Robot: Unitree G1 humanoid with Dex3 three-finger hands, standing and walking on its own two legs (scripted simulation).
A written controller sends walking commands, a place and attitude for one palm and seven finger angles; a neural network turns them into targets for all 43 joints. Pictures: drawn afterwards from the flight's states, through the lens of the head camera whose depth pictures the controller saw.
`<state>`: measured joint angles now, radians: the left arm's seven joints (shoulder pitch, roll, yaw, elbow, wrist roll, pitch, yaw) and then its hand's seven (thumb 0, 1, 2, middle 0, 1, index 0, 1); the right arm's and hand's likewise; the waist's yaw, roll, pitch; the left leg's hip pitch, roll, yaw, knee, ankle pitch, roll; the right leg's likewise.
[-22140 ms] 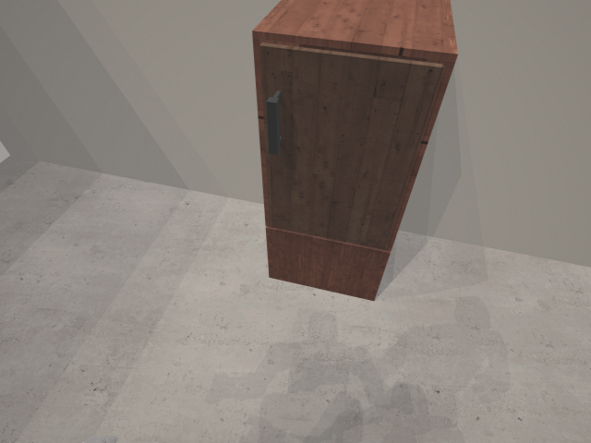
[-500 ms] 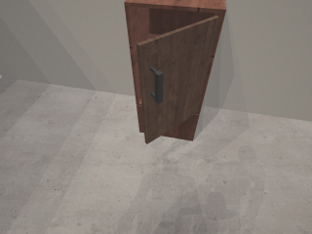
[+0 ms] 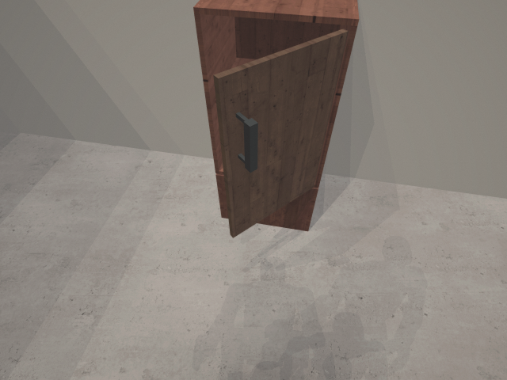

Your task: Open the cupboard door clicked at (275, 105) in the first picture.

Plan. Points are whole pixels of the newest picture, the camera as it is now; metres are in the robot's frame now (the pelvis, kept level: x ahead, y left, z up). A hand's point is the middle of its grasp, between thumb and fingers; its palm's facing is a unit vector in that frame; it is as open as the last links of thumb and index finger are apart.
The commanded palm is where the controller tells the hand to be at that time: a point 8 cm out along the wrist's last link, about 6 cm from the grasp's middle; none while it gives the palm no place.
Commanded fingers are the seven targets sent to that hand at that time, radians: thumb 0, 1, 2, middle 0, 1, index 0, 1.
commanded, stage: look to check the result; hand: left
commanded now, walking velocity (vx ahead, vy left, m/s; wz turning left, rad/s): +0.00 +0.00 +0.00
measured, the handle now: (245, 142) +0.63 +0.06 -0.01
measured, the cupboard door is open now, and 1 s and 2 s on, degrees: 48 48 48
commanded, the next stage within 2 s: walk to a spot facing it in 0.48 s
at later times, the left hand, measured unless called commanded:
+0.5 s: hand out of the picture +0.05 +0.20 -0.17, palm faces +0.01 -0.97 -0.26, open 7.4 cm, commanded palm none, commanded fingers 0.00 0.90 0.90 -0.20 -0.30 -0.20 -0.30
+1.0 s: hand out of the picture +0.09 +0.18 -0.17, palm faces -0.10 -0.96 -0.26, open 7.4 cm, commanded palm none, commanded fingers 0.00 0.90 0.90 -0.20 -0.30 -0.20 -0.30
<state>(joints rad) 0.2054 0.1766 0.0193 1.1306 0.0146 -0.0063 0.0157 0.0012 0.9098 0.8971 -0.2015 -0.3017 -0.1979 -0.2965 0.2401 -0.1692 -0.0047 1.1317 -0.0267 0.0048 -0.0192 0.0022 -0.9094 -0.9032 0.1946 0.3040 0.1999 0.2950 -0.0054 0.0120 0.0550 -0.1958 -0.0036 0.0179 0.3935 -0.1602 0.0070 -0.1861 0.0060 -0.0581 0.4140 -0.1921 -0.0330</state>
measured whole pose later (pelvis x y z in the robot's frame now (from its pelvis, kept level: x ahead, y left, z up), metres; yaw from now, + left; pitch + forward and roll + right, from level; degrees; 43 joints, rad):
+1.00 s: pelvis +0.01 -0.02 -0.01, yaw -10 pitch -1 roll +2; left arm 0.19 0.20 0.07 1.00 0.02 0.06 -0.02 0.00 0.91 0.90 -0.20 -0.30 -0.20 -0.30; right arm 0.20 -0.20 -0.04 1.02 -0.04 0.02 -0.04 0.00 -0.90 -0.90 0.20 0.30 0.20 0.30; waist 0.02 0.01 0.11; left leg -0.23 0.07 0.17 0.55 -0.29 -0.01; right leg -0.32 0.02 0.01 0.72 -0.39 -0.02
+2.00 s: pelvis +0.02 -0.05 -0.02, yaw -43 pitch +2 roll +0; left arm 0.12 0.26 0.06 0.84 0.02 0.04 -0.05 0.00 0.91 0.90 -0.20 -0.30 -0.20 -0.30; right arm 0.31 -0.25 -0.03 0.90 -0.04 0.01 -0.02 0.00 -0.90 -0.90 0.20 0.30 0.20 0.30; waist -0.02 -0.01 0.09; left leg -0.27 0.15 0.10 0.63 -0.36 -0.08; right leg -0.34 0.00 -0.04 0.63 -0.26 -0.01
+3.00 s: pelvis +0.07 -0.29 -0.01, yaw -80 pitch +2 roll -1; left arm 0.10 0.23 0.07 0.91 0.03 0.00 -0.08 0.01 0.91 0.90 -0.20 -0.30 -0.19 -0.30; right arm 0.37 -0.19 -0.01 0.97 -0.05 -0.06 0.00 0.00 -0.90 -0.90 0.20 0.30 0.20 0.30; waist -0.03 0.00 0.07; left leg -0.14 0.19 0.18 0.50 -0.36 -0.09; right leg -0.45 -0.05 -0.11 0.70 -0.31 -0.01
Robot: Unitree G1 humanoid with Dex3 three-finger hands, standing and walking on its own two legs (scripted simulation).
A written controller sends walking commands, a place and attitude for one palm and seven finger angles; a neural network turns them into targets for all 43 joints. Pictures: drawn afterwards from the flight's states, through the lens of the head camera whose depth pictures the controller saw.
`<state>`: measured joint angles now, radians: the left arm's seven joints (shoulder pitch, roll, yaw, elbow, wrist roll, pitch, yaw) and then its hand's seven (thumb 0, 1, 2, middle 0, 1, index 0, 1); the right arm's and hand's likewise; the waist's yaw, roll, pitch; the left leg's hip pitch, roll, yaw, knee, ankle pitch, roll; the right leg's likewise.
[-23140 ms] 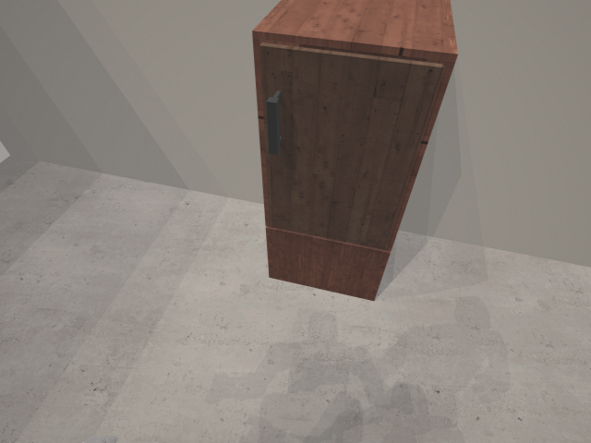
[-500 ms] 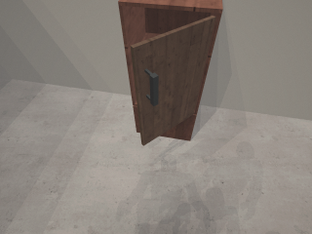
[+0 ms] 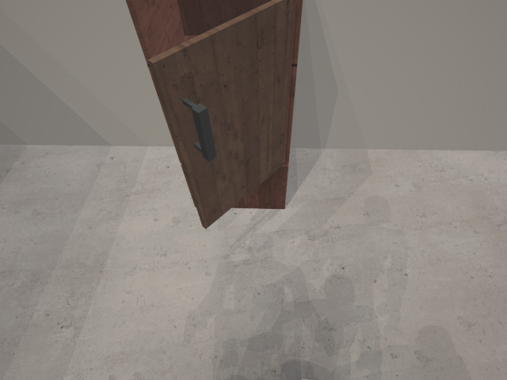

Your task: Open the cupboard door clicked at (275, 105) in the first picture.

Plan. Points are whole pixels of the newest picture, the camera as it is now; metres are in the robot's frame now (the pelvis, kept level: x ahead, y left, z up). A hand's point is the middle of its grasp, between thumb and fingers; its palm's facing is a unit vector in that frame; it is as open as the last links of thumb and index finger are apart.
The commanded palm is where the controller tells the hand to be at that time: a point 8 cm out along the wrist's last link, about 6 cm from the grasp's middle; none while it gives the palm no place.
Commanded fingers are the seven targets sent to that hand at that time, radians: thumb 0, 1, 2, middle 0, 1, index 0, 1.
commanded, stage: walk to a spot facing it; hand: left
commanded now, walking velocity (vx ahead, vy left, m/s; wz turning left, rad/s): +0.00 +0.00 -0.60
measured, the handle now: (198, 130) +0.60 +0.18 +0.01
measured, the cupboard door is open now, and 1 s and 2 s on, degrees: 48 48 48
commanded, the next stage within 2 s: none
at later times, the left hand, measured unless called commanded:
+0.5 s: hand (157, 376) +0.14 +0.19 -0.16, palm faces -0.18 -0.95 -0.25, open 7.4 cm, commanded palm none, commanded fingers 0.00 0.90 0.90 -0.20 -0.30 -0.20 -0.30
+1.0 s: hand (233, 324) +0.23 +0.07 -0.15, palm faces -0.56 -0.80 -0.23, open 7.4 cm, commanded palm none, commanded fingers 0.00 0.90 0.90 -0.20 -0.30 -0.20 -0.30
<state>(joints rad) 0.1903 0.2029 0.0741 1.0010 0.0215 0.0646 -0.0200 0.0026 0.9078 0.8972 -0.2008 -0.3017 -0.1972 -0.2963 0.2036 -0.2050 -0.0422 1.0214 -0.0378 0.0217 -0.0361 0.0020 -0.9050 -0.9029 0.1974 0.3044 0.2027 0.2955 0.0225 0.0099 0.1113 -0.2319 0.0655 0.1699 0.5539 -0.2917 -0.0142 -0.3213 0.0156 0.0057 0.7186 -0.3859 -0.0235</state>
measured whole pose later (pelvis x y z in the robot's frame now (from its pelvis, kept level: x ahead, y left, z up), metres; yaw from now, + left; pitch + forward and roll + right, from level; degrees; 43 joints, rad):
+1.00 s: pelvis +0.01 -0.04 +0.00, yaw -33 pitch +2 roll +0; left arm 0.12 0.26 0.06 0.84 0.02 0.04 -0.05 0.00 0.91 0.90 -0.20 -0.30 -0.20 -0.30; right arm 0.31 -0.25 -0.03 0.90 -0.04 0.01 -0.02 0.00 -0.90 -0.90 0.20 0.30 0.20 0.30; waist -0.02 -0.01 0.09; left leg -0.27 0.15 0.10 0.63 -0.36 -0.08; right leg -0.34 0.00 -0.04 0.63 -0.26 -0.01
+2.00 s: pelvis +0.10 -0.26 +0.00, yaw -70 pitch +2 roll -1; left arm 0.10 0.23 0.07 0.91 0.03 0.00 -0.08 0.01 0.91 0.90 -0.20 -0.30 -0.19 -0.30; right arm 0.37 -0.19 -0.01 0.97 -0.05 -0.06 0.00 0.00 -0.90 -0.90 0.20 0.30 0.20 0.30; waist -0.03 0.00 0.07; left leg -0.14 0.19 0.18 0.50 -0.36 -0.09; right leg -0.45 -0.05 -0.11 0.70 -0.31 -0.01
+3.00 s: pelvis +0.16 -0.70 +0.00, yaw -70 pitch +0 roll +1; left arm 0.14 0.20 0.06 0.98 0.02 -0.03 -0.01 0.00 0.91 0.90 -0.20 -0.30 -0.20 -0.30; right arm 0.27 -0.18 -0.03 1.04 -0.02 0.01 -0.01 0.00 -0.92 -0.90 0.20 0.30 0.20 0.30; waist -0.02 -0.01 0.05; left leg -0.34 0.05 0.02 0.75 -0.45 -0.05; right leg -0.25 -0.07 -0.13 0.63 -0.35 -0.01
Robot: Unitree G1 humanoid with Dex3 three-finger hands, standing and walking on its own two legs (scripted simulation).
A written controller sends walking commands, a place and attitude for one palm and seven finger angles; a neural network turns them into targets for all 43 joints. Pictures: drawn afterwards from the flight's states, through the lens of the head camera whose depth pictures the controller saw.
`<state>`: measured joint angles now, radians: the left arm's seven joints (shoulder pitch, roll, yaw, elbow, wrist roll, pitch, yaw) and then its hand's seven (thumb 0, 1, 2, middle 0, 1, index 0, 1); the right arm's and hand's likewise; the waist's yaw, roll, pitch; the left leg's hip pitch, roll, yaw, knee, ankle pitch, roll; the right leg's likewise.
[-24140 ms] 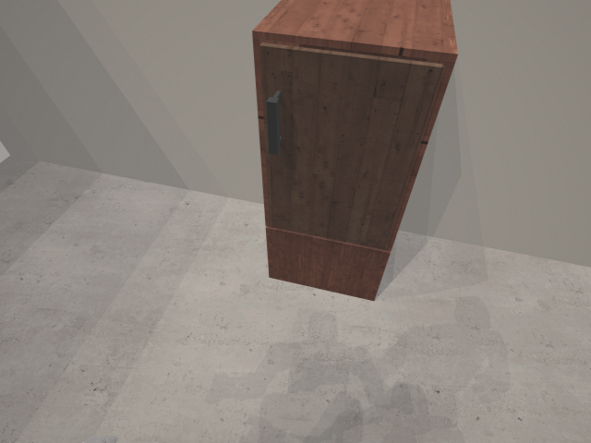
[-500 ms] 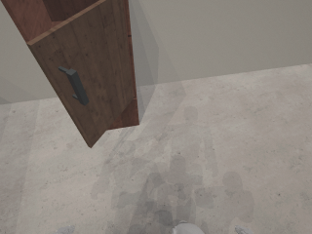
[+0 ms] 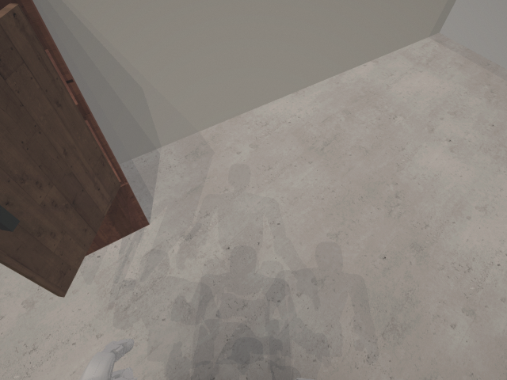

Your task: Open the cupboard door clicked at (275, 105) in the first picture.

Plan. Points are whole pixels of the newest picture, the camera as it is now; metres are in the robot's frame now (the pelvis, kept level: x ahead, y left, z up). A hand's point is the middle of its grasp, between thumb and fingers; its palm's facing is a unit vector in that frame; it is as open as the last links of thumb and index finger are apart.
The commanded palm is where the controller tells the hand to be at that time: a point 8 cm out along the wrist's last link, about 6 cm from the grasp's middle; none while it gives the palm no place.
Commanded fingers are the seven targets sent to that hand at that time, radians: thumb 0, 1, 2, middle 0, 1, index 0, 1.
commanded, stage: walk to a spot facing it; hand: left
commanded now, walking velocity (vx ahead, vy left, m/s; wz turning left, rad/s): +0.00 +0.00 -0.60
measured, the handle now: out of the picture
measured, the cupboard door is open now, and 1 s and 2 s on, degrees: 48 48 48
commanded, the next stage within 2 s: turn to face it in 1.58 s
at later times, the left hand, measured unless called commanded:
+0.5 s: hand (189, 321) +0.23 +0.13 -0.14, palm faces -0.34 -0.92 -0.21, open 7.4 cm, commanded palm none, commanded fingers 0.00 0.90 0.90 -0.20 -0.30 -0.20 -0.30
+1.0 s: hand (290, 235) +0.41 -0.06 -0.15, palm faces -0.62 -0.77 -0.16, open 7.4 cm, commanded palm none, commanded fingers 0.00 0.90 0.90 -0.20 -0.30 -0.20 -0.30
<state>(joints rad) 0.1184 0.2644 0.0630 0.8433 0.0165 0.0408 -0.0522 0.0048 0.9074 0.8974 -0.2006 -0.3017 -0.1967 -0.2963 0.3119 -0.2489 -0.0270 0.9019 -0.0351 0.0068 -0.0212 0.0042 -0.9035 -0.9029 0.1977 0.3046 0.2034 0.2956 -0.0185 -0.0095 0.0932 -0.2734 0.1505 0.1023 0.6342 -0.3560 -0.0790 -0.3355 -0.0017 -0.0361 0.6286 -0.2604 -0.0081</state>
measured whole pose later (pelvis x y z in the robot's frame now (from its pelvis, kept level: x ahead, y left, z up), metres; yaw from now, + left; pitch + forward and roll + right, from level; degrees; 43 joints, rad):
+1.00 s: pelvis +0.20 -0.14 +0.01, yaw -36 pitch +2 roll -1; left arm 0.10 0.23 0.07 0.91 0.03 0.00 -0.08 0.01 0.91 0.90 -0.20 -0.30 -0.19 -0.30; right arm 0.37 -0.19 -0.01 0.97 -0.05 -0.06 0.00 0.00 -0.90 -0.90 0.20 0.30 0.20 0.30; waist -0.03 0.00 0.07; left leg -0.14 0.19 0.18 0.50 -0.36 -0.09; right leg -0.45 -0.05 -0.11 0.70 -0.31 -0.01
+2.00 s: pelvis +0.49 -0.47 +0.00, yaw -37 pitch +0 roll +1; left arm 0.14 0.20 0.06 0.98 0.02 -0.03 -0.01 0.00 0.91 0.90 -0.20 -0.30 -0.20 -0.30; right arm 0.27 -0.18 -0.03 1.04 -0.02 0.01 -0.01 0.00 -0.92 -0.90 0.20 0.30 0.20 0.30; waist -0.02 -0.01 0.05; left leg -0.34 0.05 0.02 0.75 -0.45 -0.05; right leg -0.25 -0.07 -0.13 0.63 -0.35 -0.01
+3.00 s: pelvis +0.54 -0.60 +0.01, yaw -1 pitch +0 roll -1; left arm 0.15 0.25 0.07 0.86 0.01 0.05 0.00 0.01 0.91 0.90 -0.20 -0.30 -0.20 -0.30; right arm 0.17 -0.23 -0.05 0.89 -0.03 0.05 0.01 0.00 -0.90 -0.90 0.20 0.30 0.20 0.30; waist 0.00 0.00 0.10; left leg -0.32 0.01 -0.09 0.58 -0.26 -0.03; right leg -0.38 -0.04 -0.04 0.77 -0.41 0.08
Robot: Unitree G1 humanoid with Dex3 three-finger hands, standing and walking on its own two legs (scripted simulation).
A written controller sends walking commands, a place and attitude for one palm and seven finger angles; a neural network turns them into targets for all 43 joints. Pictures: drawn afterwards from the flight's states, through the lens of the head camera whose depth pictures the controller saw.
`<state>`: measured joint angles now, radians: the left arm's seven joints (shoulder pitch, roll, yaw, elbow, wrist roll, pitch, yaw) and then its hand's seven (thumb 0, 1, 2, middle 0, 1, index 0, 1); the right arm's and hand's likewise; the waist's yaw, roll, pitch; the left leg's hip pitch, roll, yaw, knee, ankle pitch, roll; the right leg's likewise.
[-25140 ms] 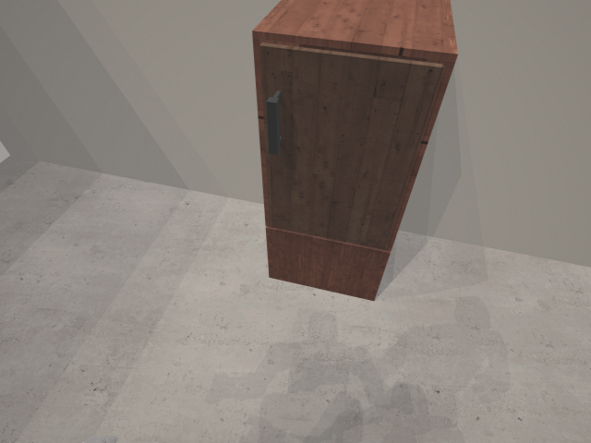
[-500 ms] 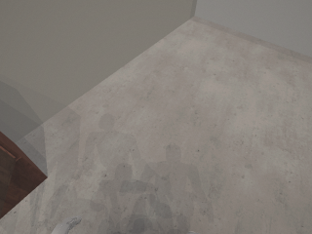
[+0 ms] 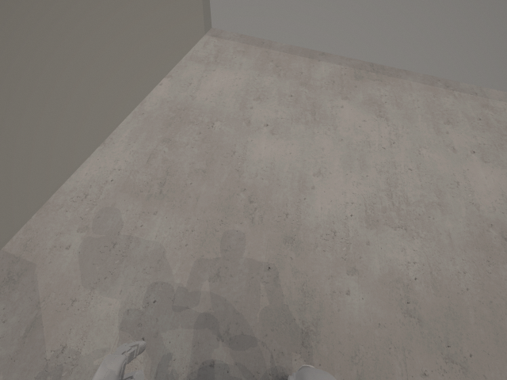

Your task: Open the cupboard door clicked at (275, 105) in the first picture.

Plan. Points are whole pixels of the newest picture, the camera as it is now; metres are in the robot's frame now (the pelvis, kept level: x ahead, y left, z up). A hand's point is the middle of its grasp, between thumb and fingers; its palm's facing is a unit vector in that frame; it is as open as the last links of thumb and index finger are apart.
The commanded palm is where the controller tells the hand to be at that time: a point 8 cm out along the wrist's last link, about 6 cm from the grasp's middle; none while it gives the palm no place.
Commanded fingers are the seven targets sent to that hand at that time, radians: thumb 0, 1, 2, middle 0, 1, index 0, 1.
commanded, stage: walk to a spot facing it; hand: left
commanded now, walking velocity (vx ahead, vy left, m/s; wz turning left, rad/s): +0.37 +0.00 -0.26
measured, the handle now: out of the picture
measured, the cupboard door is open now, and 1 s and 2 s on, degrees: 48 48 48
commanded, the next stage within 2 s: turn to face it in 0.58 s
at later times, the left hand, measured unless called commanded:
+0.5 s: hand (194, 266) +0.35 +0.14 -0.16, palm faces -0.15 -0.98 -0.15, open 7.4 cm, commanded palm none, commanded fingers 0.00 0.90 0.90 -0.20 -0.30 -0.20 -0.30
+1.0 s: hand (218, 197) +0.54 +0.10 -0.17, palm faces +0.02 -0.98 -0.21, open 7.4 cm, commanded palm none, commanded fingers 0.00 0.90 0.90 -0.20 -0.30 -0.20 -0.30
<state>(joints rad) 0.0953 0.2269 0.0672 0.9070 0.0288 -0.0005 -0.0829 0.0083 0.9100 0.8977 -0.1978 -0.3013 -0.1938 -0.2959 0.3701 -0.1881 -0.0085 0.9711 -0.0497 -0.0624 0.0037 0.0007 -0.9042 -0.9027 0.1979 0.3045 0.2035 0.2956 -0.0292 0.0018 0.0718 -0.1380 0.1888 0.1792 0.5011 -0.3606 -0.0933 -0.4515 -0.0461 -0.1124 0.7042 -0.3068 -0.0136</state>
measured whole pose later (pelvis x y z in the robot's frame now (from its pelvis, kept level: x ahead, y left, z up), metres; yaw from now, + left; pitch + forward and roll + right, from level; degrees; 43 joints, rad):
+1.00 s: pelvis +0.43 -0.09 -0.01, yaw +0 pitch +0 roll +1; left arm 0.14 0.20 0.06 0.98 0.02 -0.03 -0.01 0.00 0.91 0.90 -0.20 -0.30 -0.20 -0.30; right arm 0.27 -0.18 -0.03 1.04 -0.02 0.01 -0.01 0.00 -0.92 -0.90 0.20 0.30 0.20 0.30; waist -0.02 -0.01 0.05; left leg -0.34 0.05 0.02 0.75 -0.45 -0.05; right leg -0.25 -0.07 -0.13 0.63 -0.35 -0.01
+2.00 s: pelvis +0.55 -0.16 +0.00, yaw +35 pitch +0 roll -1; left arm 0.15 0.25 0.07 0.86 0.01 0.05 0.00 0.01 0.91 0.90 -0.20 -0.30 -0.20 -0.30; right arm 0.17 -0.23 -0.05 0.89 -0.03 0.05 0.01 0.00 -0.90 -0.90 0.20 0.30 0.20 0.30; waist 0.00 0.00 0.10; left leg -0.32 0.01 -0.09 0.58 -0.26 -0.03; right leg -0.38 -0.04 -0.04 0.77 -0.41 0.08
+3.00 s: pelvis +0.56 -0.18 -0.01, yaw +72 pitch +0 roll +0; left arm 0.19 0.26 0.07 0.90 0.02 0.07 0.01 0.00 0.91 0.90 -0.20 -0.30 -0.20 -0.30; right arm 0.14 -0.23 -0.05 0.87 -0.03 0.02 0.02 0.00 -0.91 -0.90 0.20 0.30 0.20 0.30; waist 0.00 -0.07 0.11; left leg -0.35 0.00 0.01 0.67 -0.32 0.03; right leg -0.42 -0.11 -0.05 1.03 -0.54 0.09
